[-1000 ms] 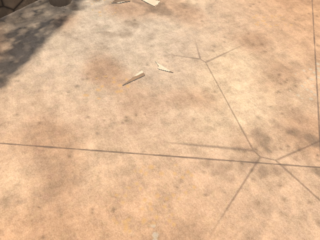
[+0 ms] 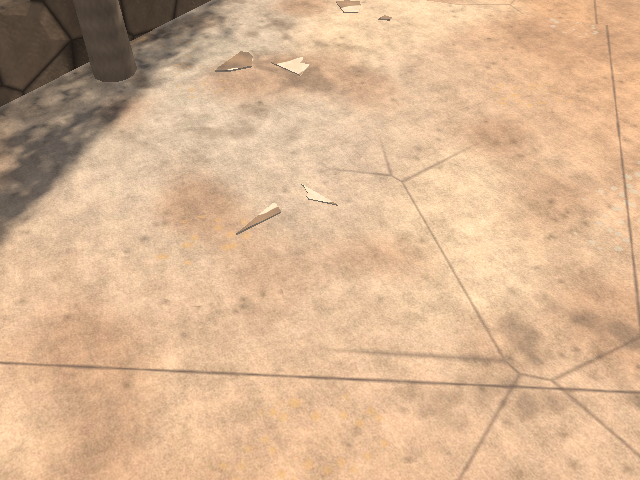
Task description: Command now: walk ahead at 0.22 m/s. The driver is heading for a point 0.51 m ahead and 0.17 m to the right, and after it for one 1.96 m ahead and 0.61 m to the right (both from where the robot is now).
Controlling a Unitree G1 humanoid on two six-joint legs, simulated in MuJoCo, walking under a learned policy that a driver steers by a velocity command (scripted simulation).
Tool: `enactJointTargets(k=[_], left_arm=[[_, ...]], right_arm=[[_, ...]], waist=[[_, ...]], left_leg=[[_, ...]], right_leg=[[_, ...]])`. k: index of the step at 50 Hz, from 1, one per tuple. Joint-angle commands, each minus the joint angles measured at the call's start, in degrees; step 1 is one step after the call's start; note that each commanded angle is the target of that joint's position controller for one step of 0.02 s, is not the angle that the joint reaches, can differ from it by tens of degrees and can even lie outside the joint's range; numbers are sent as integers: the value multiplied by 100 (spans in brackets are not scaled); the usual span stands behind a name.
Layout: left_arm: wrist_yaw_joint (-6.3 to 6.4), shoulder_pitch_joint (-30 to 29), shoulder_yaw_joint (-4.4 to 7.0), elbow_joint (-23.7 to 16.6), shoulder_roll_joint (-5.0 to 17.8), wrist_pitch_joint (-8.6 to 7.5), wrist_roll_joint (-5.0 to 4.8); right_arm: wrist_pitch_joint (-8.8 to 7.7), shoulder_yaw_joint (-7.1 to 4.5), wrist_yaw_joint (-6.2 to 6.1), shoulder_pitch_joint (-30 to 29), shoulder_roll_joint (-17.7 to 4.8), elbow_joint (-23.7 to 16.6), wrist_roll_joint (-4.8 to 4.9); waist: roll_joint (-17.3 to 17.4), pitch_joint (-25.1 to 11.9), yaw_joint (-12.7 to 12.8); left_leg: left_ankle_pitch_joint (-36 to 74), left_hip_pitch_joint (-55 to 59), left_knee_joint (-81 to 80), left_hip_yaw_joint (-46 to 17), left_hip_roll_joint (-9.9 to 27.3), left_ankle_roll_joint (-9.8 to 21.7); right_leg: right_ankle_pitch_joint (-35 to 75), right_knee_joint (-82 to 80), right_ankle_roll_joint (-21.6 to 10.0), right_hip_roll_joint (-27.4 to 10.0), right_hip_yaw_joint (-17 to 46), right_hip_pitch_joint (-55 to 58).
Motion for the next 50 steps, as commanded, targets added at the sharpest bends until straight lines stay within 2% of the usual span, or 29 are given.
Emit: enactJointTargets(k=[1, 2, 3, 5, 6, 7, 8, 9, 10, 12, 14, 16, 19, 24, 27, 28, 29, 30, 31, 32, 33, 34, 35, 36, 38, 41, 44, 46, 50], left_arm=[[23, 473, 289, -104, 1169, -161, -95], [10, 450, 308, -117, 1168, -209, -105], [-12, 287, 295, -181, 1094, -252, -100], [-74, -194, 266, -365, 962, -268, -138], [-94, -379, 249, -477, 892, -287, -128], [-112, -525, 157, -623, 556, -343, -94], [-79, -582, 125, -856, 403, -448, -114], [-94, -592, 191, -840, 617, -515, -254], [-148, -447, 197, -758, 594, -554, -341], [-188, -432, 263, -683, 610, -572, -260], [-268, -419, 304, -656, 517, -484, -199], [-326, -606, 271, -753, 312, -382, -165], [-359, -1353, 170, -1165, 141, -349, -132], [-541, -2152, 90, -1658, 156, -335, -108], [-643, -1865, 225, -1777, 426, -337, -105], [-664, -1320, 337, -1682, 629, -320, -121], [-650, -461, 507, -1477, 929, -291, -134], [-544, 402, 706, -1287, 1300, -223, -140], [-454, 543, 763, -1303, 1785, -203, -118], [-422, 706, 664, -1331, 1492, -250, -46], [-402, 440, 584, -1318, 1189, -344, 4], [-423, -56, 516, -1429, 974, -430, -19], [-456, -501, 464, -1551, 813, -480, 0], [-452, -738, 428, -1644, 735, -509, 55], [-413, -761, 414, -1676, 766, -504, 5], [-262, -367, 479, -1645, 1040, -498, -11], [-177, 17, 506, -1610, 1114, -436, -48], [-166, 237, 512, -1564, 1129, -403, -74], [-132, 544, 496, -1489, 1044, -324, -113]], right_arm=[[-291, -54, 83, -429, -338, -352, 47], [-370, -45, 137, -453, -307, -383, 69], [-437, -43, 183, -349, -281, -372, 111], [-513, -86, 216, 370, -309, -93, 154], [-516, -161, 207, 914, -472, 141, 113], [-540, -302, 187, 1661, -939, 309, 86], [-602, -397, 261, 2325, -1469, 397, 61], [-703, -236, 261, 1946, -1018, 313, -40], [-769, -148, 249, 1589, -694, 167, -29], [-792, -53, 271, 1166, -497, 25, -13], [-736, 27, 236, 1274, -286, 31, -89], [-710, 25, 162, 1430, -418, 46, -139], [-683, 10, 63, 1276, -654, -77, -166], [-621, -32, 16, 1640, -815, -61, -52], [-520, -102, -20, 1457, -1052, -202, -38], [-459, -133, -46, 1346, -1134, -287, -63], [-414, -149, -53, 1197, -1201, -394, -67], [-444, -132, -43, 1149, -1201, -530, -86], [-610, 130, 116, 1743, -236, -803, -193], [-919, 88, 215, 1174, -510, -993, 35], [-1066, -27, 243, 521, -866, -1264, 248], [-1124, -36, 201, 358, -927, -1346, 226], [-1096, -96, 135, 379, -941, -1282, 120], [-999, -145, 114, 576, -962, -1278, 56], [-823, -181, 101, 636, -857, -1383, -37], [-712, -164, 44, -106, -745, -1727, -183], [-738, -106, 65, -875, -602, -1979, -154], [-769, -71, 119, -1257, -555, -2127, -92], [-854, -115, 238, -1587, -804, -2361, -16]], waist=[[-999, 870, 162], [-1029, 984, 132], [-986, 1030, -1], [-777, 900, -430], [-455, 720, -604], [768, 415, -822], [1891, 56, -966], [1035, 263, -706], [707, 488, -517], [467, 593, -293], [626, 431, -252], [467, 448, -263], [358, 707, -315], [338, 889, -424], [629, 415, -2], [768, 43, 326], [762, -451, 779], [442, -866, 1181], [-1223, -1543, 475], [-895, -2155, 735], [-727, -1227, 736], [-118, -708, 428], [243, -398, 128], [176, -331, -115], [73, -171, -298], [-65, 76, -142], [-224, 128, 165], [-331, 84, 344], [-426, -39, 416]], left_leg=[[-397, -1036, 733, 463, -149, 131], [-259, -1101, 992, 315, 39, 213], [-336, -1005, 851, 278, 123, 311], [-132, 329, -409, 449, -25, 433], [276, 1170, -713, 232, -13, 409], [-379, 2000, -1518, -1412, 897, 792], [-721, 2638, -2401, -3705, 2085, 1534], [-725, 2449, -2361, -3833, 2313, 1587], [-459, 2310, -2299, -3080, 2124, 1343], [635, 2110, -2372, -1748, 1723, 867], [1787, 1926, -2373, -725, 1345, 594], [2354, 1784, -2479, -285, 1311, 656], [2490, 1300, -2770, 252, 1252, 664], [3165, 1586, -2690, 888, 1444, 613], [6111, 2103, -1596, 1209, 1586, 467], [6955, 2119, -775, 1272, 1593, 414], [7057, 1778, 355, 1290, 1497, 320], [5700, 524, 1926, 1252, 1245, 122], [-198, -2012, 4389, 949, 30, -215], [-1009, -2662, 5282, -436, -281, -79], [-513, -3238, 5175, -587, 78, 115], [36, -3012, 4635, -560, 363, 195], [250, -2587, 4148, -518, 533, 159], [365, -2104, 3838, -585, 690, 107], [391, -1786, 3230, -497, 783, -65], [1221, -1923, 2077, -263, 674, -367], [2428, -1727, 569, -213, 375, -411], [2853, -1450, -44, -151, 183, -399], [2488, -1467, -647, -381, 60, -293]], right_leg=[[-2763, -1965, -1037, -1440, 2068, -544], [-2624, -2098, -1200, -1729, 2420, -660], [-2315, -2037, -1186, -1754, 2367, -731], [-1577, -1519, -810, -1218, 1497, -1256], [-812, -850, -600, -814, 975, -1652], [26, 1008, -197, -99, -3, -2426], [-942, 2721, -43, 387, -78, -3399], [-1028, 3762, -176, 132, 649, -3847], [-484, 4058, -353, -52, 899, -4053], [510, 3644, -499, -336, 910, -4022], [1004, 3261, -442, -414, 678, -3585], [1300, 3006, -283, -396, 511, -3600], [1909, 1836, -148, -372, 224, -3436], [2146, 774, -365, -266, -347, -3022], [1557, 690, -701, 163, -742, -2205], [1332, 747, -835, 378, -841, -1543], [1459, 479, -1024, 564, -808, -367], [1281, 212, -1256, 247, 26, 1259], [162, -274, -2359, -1467, 3364, 3218], [-477, -1463, -2583, -1884, 5096, 3406], [-133, -1652, -2193, -1686, 4269, 2821], [550, -1693, -1970, -1432, 3448, 1831], [1194, -1767, -1814, -1177, 2856, 923], [1611, -1848, -1740, -985, 2440, 317], [1895, -1993, -1715, -808, 2059, -351], [2099, -2109, -1670, -582, 1643, -897], [1849, -1945, -1350, -286, 1416, -959], [1656, -1851, -1205, -278, 1487, -904], [1547, -1205, -1134, -552, 2114, -8]])
Next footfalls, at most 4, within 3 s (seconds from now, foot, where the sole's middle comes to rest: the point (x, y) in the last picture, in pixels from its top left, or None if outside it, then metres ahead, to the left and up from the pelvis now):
0.60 right None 0.40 -0.13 -0.77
1.08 left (359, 393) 0.74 -0.05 -0.77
1.58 right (510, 368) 0.81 -0.41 -0.77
2.10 left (474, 248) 1.19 -0.39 -0.77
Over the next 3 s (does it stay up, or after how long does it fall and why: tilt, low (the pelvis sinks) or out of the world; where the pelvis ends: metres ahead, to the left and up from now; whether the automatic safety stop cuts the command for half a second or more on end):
stays up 1.33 -0.63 0.01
